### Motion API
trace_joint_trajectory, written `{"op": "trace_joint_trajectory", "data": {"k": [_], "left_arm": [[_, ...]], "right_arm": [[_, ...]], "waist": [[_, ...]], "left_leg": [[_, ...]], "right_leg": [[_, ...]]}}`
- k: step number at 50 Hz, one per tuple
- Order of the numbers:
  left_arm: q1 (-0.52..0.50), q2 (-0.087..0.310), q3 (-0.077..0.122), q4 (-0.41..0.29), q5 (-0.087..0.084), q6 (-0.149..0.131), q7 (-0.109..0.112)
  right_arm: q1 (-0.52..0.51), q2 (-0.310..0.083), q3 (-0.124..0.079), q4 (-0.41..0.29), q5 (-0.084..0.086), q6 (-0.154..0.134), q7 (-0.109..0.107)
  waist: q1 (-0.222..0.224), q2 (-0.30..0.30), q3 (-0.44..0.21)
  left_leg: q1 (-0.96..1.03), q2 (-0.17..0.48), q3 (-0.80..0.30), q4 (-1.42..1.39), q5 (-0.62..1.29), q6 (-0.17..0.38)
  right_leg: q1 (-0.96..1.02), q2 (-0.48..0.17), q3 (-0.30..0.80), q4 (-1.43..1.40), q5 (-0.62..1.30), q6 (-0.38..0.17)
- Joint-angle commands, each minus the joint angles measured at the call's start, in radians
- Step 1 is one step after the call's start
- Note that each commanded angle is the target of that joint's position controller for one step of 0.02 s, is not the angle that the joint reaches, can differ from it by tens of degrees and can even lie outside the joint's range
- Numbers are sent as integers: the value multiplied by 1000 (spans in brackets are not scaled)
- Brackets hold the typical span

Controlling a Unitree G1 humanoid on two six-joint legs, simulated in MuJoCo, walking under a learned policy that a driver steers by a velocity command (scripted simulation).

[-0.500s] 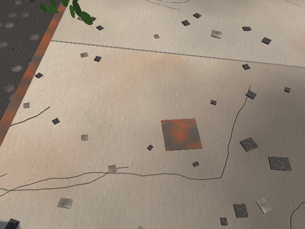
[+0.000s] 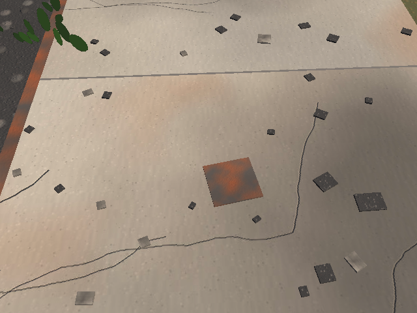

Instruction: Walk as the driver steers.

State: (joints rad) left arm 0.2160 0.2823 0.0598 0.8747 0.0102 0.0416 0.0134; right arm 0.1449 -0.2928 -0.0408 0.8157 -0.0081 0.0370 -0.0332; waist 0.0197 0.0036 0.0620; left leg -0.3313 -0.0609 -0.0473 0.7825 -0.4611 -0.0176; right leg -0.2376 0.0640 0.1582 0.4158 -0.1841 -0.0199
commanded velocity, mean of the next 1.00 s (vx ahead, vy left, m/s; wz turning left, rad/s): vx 0.14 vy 0.00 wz -0.07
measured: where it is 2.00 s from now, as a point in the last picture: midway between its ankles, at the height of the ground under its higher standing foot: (181, 242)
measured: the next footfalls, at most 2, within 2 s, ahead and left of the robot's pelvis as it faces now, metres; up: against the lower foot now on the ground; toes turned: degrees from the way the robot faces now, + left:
left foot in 0.10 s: +0.04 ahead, +0.11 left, +0.00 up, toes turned -8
right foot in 0.54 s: -0.01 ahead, -0.09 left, +0.00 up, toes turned -12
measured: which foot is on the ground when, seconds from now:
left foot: up 0.00-0.08, down 0.10-0.54, up 0.56-1.00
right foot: down 0.00-0.10, up 0.12-0.52, down 0.54-1.00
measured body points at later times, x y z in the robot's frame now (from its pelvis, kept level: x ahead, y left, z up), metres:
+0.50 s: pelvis -0.01 +0.02 +0.00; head +0.02 +0.02 +0.44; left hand +0.18 +0.24 -0.13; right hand -0.01 -0.26 -0.13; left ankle +0.00 +0.11 -0.74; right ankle -0.06 -0.08 -0.72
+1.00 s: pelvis +0.09 +0.02 -0.01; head +0.11 +0.03 +0.44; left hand +0.08 +0.30 -0.15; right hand +0.24 -0.23 -0.12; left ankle +0.20 +0.14 -0.72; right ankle -0.05 -0.08 -0.74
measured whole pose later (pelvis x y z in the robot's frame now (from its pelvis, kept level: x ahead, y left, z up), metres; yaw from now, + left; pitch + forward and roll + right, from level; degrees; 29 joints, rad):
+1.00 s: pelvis +0.09 +0.02 -0.01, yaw +0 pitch +1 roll -2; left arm 0.38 0.26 0.05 0.95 0.03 -0.07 0.01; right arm 0.14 -0.27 -0.06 0.80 -0.04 0.02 0.08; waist 0.05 0.01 0.04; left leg -0.54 0.07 0.05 0.72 -0.23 0.05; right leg 0.10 -0.02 -0.21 0.24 -0.34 0.02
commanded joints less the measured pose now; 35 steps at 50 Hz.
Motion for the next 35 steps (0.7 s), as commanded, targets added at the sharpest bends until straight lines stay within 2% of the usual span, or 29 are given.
{"op": "trace_joint_trajectory", "data": {"k": [1, 3, 4, 5, 6, 7, 8, 9, 10, 11, 12, 16, 21, 24, 25, 26, 27, 28, 29, 30, 31, 32, 33, 35], "left_arm": [[2, 178, 54, -49, 3, 4, -2], [-49, 184, 60, -65, 1, 11, -10], [-81, 179, 59, -77, -7, 13, -11], [-68, 141, 50, -90, -11, 9, -10], [-31, 54, 29, -118, -18, 2, -10], [-28, 138, 48, -98, 13, 5, 0], [-17, 161, 58, -84, 14, 8, -2], [1, 151, 60, -64, 14, 13, -9], [21, 145, 60, -53, 14, 20, -18], [31, 137, 57, -50, 15, 25, -29], [21, 132, 53, -52, 13, 28, -37], [-61, 104, 36, -86, 6, 33, -46], [-80, 71, 12, -93, -2, 35, -35], [-65, 65, 3, -87, -8, 29, -23], [-38, 46, -4, -72, -6, 23, -18], [-11, 34, -13, -56, 3, 13, -11], [37, 61, -18, -35, 28, -5, 3], [20, 150, -5, -36, 20, -17, 11], [77, 206, 22, -4, 19, -16, 11], [65, 180, 17, -4, 29, -21, 7], [28, 145, 6, -10, 28, -25, 8], [2, 117, -2, -17, 21, -32, 14], [4, 101, -6, -16, 15, -45, 19], [21, 95, -5, -12, 14, -72, 19]], "right_arm": [[14, -55, -9, -66, 8, -17, -4], [81, -59, -10, -55, 9, -24, -9], [130, -63, -12, -43, 3, -30, -15], [147, -129, -28, -41, -10, -36, -24], [107, -248, -50, -70, -21, -31, -26], [71, -237, -49, -77, -29, -25, -19], [48, -163, -28, -92, -28, -27, -13], [5, -116, -15, -100, -22, -30, -11], [-20, -101, -10, -111, -20, -32, -13], [-12, -103, -9, -113, -19, -36, -17], [16, -106, -10, -107, -19, -37, -18], [139, -123, -20, -65, -16, -40, -12], [120, -132, -23, -48, -19, -43, 8], [115, -144, -26, -29, -18, -36, 18], [102, -129, -20, -20, -13, -32, 20], [101, -104, -9, -7, -9, -31, 22], [135, -27, 17, -8, -8, -38, 30], [181, 22, 31, -12, -1, -36, 31], [123, -72, 7, -6, -17, -20, 21], [73, -116, -10, -17, -15, -14, 27], [72, -123, -21, -8, -12, -14, 37], [97, -120, -28, 5, -10, -17, 47], [114, -110, -31, 18, -17, -23, 56], [122, -80, -32, 32, -22, -31, 64]], "waist": [[4, -164, -108], [-33, -168, -122], [-66, -154, -121], [-55, -52, -119], [-27, 221, -113], [-26, 174, -86], [-2, 102, -57], [22, 75, -23], [35, 98, -26], [29, 137, -34], [12, 140, -42], [-54, 137, -66], [-53, 164, -76], [-44, 178, -87], [-20, 157, -89], [7, 114, -86], [-3, -13, -163], [-33, -187, -130], [40, -203, -79], [44, -161, -13], [25, -140, 51], [2, -156, 73], [-5, -150, 74], [-9, -109, 45]], "left_leg": [[-17, -14, 16, -106, 16, -7], [105, -26, 24, -274, 95, 7], [201, -21, 26, -425, 193, 15], [293, 97, -88, -538, 166, 39], [336, 379, -402, -622, 135, 132], [197, 458, -420, -578, 275, 224], [145, 427, -361, -560, 369, 246], [124, 364, -257, -542, 425, 225], [149, 308, -173, -526, 467, 196], [185, 283, -119, -506, 558, 190], [222, 271, -83, -486, 634, 191], [354, 312, -80, -443, 762, 235], [292, 317, -48, -415, 795, 242], [258, 312, -51, -372, 829, 233], [221, 294, -46, -349, 799, 209], [144, 273, -38, -333, 711, 156], [28, 226, -6, -292, 442, 90], [-87, 94, 80, -240, -1, 58], [-71, 89, 59, -73, -115, 67], [-168, 69, 25, 58, -108, 75], [-226, 71, -9, 116, -52, 79], [-256, 73, -19, 136, 5, 77], [-271, 76, -21, 161, 53, 72], [-293, 81, -9, 219, 126, 58]], "right_leg": [[114, -211, 258, -65, 319, -177], [56, -182, 272, -36, 295, -138], [-4, -146, 262, -5, 215, -96], [-115, -83, 211, 78, 33, -38], [-286, 80, 22, 282, -263, 17], [-275, 47, -41, 484, -398, 21], [-249, 20, -28, 589, -369, 13], [-247, 5, -37, 657, -311, 13], [-256, 0, -54, 696, -261, 20], [-276, 0, -73, 717, -242, 33], [-287, -1, -89, 710, -236, 47], [-309, 0, -94, 597, -256, 66], [-140, -10, -148, 365, -281, 34], [-36, -4, -189, 199, -241, 10], [47, -11, -191, 47, -134, -4], [180, -43, -160, -166, 67, -15], [386, -200, 16, -243, 85, -31], [362, -380, 192, -210, 104, -118], [243, -411, 200, -210, -88, -214], [229, -394, 210, -269, -299, -226], [196, -357, 173, -314, -403, -195], [205, -324, 130, -341, -405, -157], [224, -310, 87, -345, -344, -144], [255, -302, 16, -335, -232, -140]]}}
Velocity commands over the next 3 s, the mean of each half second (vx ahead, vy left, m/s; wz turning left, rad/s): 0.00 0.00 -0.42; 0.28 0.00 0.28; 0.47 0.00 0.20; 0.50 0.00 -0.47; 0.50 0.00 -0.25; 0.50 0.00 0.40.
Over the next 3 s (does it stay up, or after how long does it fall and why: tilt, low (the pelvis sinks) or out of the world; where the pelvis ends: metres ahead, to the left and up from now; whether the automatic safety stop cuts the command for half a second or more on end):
stays up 1.13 -0.02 0.00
